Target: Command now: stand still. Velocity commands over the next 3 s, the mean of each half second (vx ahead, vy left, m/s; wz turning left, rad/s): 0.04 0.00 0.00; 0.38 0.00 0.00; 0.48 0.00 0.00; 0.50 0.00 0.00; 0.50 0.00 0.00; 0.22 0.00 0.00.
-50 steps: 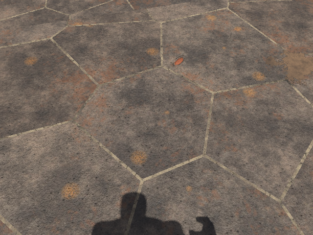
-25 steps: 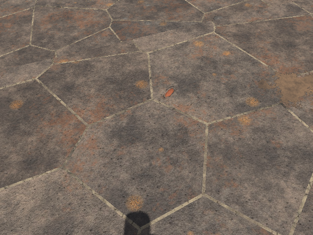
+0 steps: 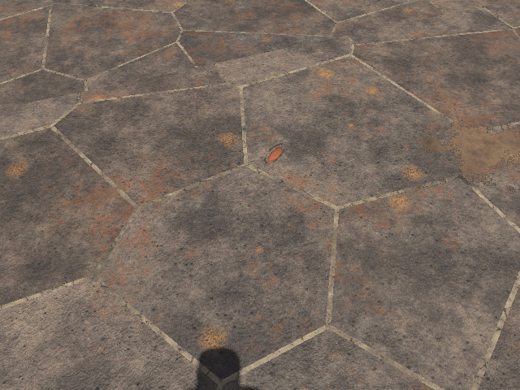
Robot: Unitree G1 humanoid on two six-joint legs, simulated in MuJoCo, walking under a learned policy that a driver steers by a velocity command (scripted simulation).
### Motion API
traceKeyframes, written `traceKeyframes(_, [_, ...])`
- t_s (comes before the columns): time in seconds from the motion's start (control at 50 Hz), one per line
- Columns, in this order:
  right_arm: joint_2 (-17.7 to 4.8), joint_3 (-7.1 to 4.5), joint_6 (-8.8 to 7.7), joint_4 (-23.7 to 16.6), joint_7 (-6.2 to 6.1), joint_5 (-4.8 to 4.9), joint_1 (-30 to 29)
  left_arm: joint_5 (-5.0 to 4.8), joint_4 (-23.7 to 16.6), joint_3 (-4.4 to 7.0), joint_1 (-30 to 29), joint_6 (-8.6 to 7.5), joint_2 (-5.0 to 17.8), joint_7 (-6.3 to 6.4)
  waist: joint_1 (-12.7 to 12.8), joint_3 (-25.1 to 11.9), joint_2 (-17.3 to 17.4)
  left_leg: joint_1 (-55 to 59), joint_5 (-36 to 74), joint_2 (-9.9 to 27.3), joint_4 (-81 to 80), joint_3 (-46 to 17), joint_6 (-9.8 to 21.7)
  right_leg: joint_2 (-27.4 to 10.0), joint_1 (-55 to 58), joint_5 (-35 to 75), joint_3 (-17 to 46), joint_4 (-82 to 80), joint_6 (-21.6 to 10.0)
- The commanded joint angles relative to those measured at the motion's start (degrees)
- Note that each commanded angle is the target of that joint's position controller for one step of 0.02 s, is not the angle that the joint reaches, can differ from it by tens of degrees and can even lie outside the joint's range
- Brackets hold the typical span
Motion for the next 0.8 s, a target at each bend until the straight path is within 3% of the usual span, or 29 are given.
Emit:
traceKeyframes(0.02, [-5.35,-0.68,-0.46,-0.67,-0.23,-0.05,3.09,0.03,-1.49,0.87,-0.38,-0.24,5.95,0.23,0.27,-1.27,0.02,-7.18,7.17,2.26,-6.28,-2.08,0.90,-2.84,6.80,11.36,2.81,-3.48,-2.52])
traceKeyframes(0.36, [-3.60,-0.14,-1.10,0.12,-0.30,-0.04,7.01,0.03,0.68,0.21,1.93,-0.18,5.40,0.55,0.55,0.22,0.39,-8.59,3.46,2.19,-8.01,-2.17,1.19,-2.39,5.65,6.61,2.79,-4.82,-1.97])
traceKeyframes(0.38, [-3.40,-0.15,-1.03,0.71,-0.35,0.06,8.42,0.03,1.25,0.06,2.96,-0.14,4.90,0.57,0.44,-0.91,0.80,-8.17,-2.27,2.00,-8.73,-2.09,1.56,-1.52,5.90,0.37,1.89,-4.50,-1.97])
traceKeyframes(0.4, [-4.49,-0.55,-0.88,0.74,-0.49,0.42,8.93,-0.22,1.37,0.23,3.25,-0.09,5.28,0.63,0.29,0.21,1.79,-8.90,-9.71,2.17,-9.35,-2.93,2.61,-0.06,4.05,-8.07,0.47,-2.86,-2.02])
traceKeyframes(0.44, [-7.24,-1.55,-0.97,-0.35,-0.79,1.08,9.84,-0.49,0.35,0.52,1.59,-0.76,5.78,0.54,-1.06,3.79,5.03,-8.95,-24.52,6.70,-13.09,-9.83,6.64,1.96,-4.55,-19.58,-1.99,3.25,-2.28])
traceKeyframes(0.46, [-9.13,-2.25,-1.45,-0.36,-0.79,1.44,11.57,-0.69,-0.86,0.35,-0.55,-1.64,4.74,0.14,-2.03,5.43,8.36,-7.03,-28.78,12.26,-17.19,-17.22,9.52,2.31,-9.31,-15.95,-3.82,9.36,-2.11])
traceKeyframes(0.48, [-10.93,-3.04,-2.06,-0.59,-0.78,1.67,11.17,-0.89,-1.72,0.18,-1.67,-2.54,4.02,-0.40,-2.16,7.62,10.44,-6.52,-28.70,18.03,-19.86,-23.90,12.45,-0.04,-12.95,-11.75,-2.83,15.46,-2.57])
traceKeyframes(0.52, [-9.26,-2.98,-3.38,-1.23,-0.50,1.18,10.99,-1.56,-2.69,0.47,-2.60,-3.86,4.60,-1.28,-2.03,9.41,8.76,-1.58,-20.97,21.11,-20.10,-26.60,13.90,-3.81,-21.56,-15.20,0.24,22.49,-3.57])
traceKeyframes(0.54, [-8.64,-2.92,-3.84,-1.73,-0.19,1.38,10.50,-1.99,-2.99,0.49,-2.40,-4.42,4.62,-1.61,-1.59,9.16,7.82,1.11,-16.78,20.17,-19.00,-24.58,12.87,-4.94,-23.29,-16.17,0.85,20.86,-3.96])
traceKeyframes(0.58, [-8.80,-3.04,-4.02,-2.53,0.34,2.01,9.14,-2.21,-3.26,0.57,-2.39,-5.41,4.39,-2.08,-0.77,7.62,6.48,0.08,-9.71,16.14,-16.87,-17.38,10.18,-4.08,-16.21,-13.59,-1.76,10.66,-3.96])
traceKeyframes(0.62, [-9.66,-3.19,-3.54,-3.02,0.85,2.15,7.75,-2.03,0.05,1.10,5.46,-5.50,3.84,-2.38,2.89,4.34,6.25,-9.47,-5.24,11.49,-11.77,-10.60,8.56,0.95,2.66,-3.49,-7.43,2.69,-2.77])
traceKeyframes(0.64, [-9.80,-3.09,-3.58,-3.36,0.96,1.94,7.53,-1.93,2.27,1.97,11.81,-5.17,5.03,-2.27,5.40,1.80,5.68,-13.29,1.64,9.54,-6.84,-8.50,7.68,2.98,11.47,-1.95,-8.02,2.08,-2.61])
traceKeyframes(0.66, [-8.25,-2.55,-3.92,-4.27,1.06,1.85,5.28,-1.80,3.72,3.02,18.98,-5.12,7.66,-2.06,8.91,-0.59,0.03,-18.09,9.98,6.11,6.84,-3.55,5.06,-2.03,19.00,-3.94,0.21,-1.97,-4.69])
traceKeyframes(0.68, [-3.33,-1.32,-4.81,-6.92,1.01,1.35,4.94,-1.56,4.29,4.45,26.73,-5.27,15.03,-1.75,9.97,-5.41,-17.53,-31.07,0.47,-1.28,29.82,3.00,0.38,-17.12,28.68,-9.43,26.90,-12.74,-12.75])
traceKeyframes(0.7, [-3.42,-1.45,-5.80,-8.38,0.95,2.33,2.74,-0.42,4.63,2.97,26.89,-6.28,12.36,-2.36,9.01,-7.19,-15.61,-37.17,-11.56,-2.47,43.37,-5.85,0.94,-23.44,27.59,-15.83,43.68,-19.52,-17.69])
traceKeyframes(0.72, [-4.90,-1.79,-6.55,-9.38,1.38,3.77,0.91,-0.45,2.90,1.78,20.77,-7.18,9.87,-2.39,6.23,-1.85,-9.58,-42.95,-8.28,1.43,49.03,-8.49,2.97,-23.51,24.36,-18.56,39.17,-18.74,-16.37])
traceKeyframes(0.74, [-5.70,-1.92,-6.90,-9.48,1.72,3.81,0.08,-0.38,1.28,0.82,16.30,-7.58,7.25,-2.71,4.61,0.33,-5.82,-43.39,-2.38,4.16,48.90,-7.85,4.46,-20.75,20.91,-16.64,31.26,-18.54,-13.94])
traceKeyframes(0.76, [-6.03,-2.34,-7.02,-9.13,1.64,3.10,0.06,-0.23,0.19,0.18,13.16,-7.65,6.51,-3.08,3.04,1.98,-3.35,-42.03,2.80,6.07,45.25,-7.23,4.94,-18.36,17.08,-11.11,24.69,-19.45,-12.08])
traceKeyframes(0.8, [-6.78,-3.19,-6.26,-8.65,1.77,2.18,0.90,0.16,-0.24,-0.62,12.62,-7.29,5.03,-3.06,1.26,2.27,-4.14,-36.01,7.65,7.79,38.66,-6.24,4.57,-14.22,12.41,-0.84,15.16,-20.73,-9.53])
Next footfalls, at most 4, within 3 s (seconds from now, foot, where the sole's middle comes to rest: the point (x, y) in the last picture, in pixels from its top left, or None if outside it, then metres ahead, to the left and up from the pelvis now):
1.16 left None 0.49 0.10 -0.77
1.70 right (319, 287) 0.80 -0.15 -0.77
2.28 left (239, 203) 1.12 0.09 -0.77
2.76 right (300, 149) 1.38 -0.13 -0.77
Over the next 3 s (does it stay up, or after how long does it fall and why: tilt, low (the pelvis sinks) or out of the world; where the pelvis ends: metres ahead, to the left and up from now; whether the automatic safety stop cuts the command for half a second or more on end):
stays up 1.25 -0.03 0.00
